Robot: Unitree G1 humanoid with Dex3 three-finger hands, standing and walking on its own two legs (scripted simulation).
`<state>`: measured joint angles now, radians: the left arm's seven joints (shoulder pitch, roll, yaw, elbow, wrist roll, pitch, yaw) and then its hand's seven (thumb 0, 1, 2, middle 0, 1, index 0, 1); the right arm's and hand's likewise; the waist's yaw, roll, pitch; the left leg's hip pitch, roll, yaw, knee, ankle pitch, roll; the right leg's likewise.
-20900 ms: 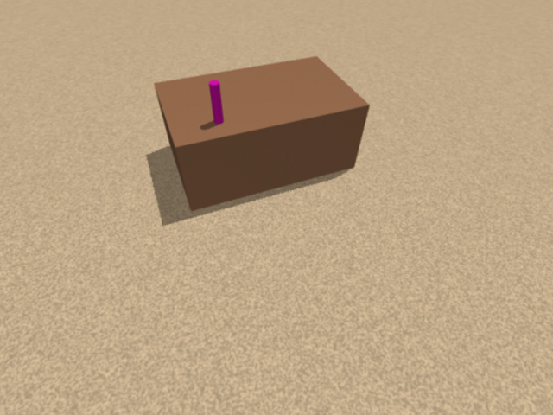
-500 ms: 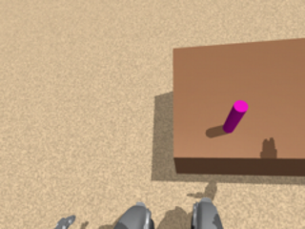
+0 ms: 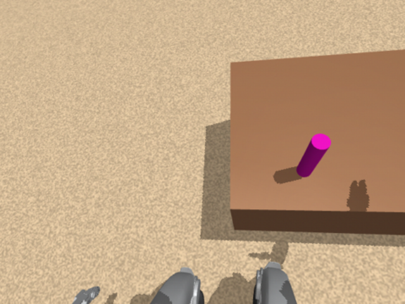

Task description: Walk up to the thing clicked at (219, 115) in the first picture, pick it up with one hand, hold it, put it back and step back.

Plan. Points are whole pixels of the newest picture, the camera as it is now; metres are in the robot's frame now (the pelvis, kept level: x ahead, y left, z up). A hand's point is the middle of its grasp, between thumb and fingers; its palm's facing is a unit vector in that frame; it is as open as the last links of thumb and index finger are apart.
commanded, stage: go down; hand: right
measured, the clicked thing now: (311, 157) +0.49 -0.21 -0.20
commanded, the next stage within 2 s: none
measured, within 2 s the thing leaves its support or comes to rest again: neither
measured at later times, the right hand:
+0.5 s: hand out of the picture +0.39 -0.42 +0.07, palm faces +0.29 +0.96 -0.02, open 15.9 cm
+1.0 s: hand out of the picture +0.40 -0.40 +0.07, palm faces +0.28 +0.96 -0.01, open 16.2 cm
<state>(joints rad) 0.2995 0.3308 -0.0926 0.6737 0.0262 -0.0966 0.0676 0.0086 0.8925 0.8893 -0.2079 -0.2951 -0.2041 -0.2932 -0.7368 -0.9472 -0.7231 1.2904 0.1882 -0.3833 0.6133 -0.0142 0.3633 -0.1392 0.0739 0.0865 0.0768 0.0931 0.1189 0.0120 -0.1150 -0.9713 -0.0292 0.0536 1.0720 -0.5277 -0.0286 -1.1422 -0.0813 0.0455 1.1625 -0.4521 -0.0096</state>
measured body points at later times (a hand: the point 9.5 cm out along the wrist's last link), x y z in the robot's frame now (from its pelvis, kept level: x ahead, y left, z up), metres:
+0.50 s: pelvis -0.01 +0.00 +0.00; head +0.14 -0.05 +0.42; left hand +0.07 +0.29 -0.09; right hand +0.37 -0.47 +0.08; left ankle -0.01 +0.15 -0.65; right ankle +0.04 -0.11 -0.65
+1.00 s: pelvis -0.01 +0.00 +0.00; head +0.14 -0.05 +0.42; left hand +0.06 +0.28 -0.09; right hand +0.38 -0.45 +0.07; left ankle -0.01 +0.15 -0.65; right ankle +0.04 -0.11 -0.65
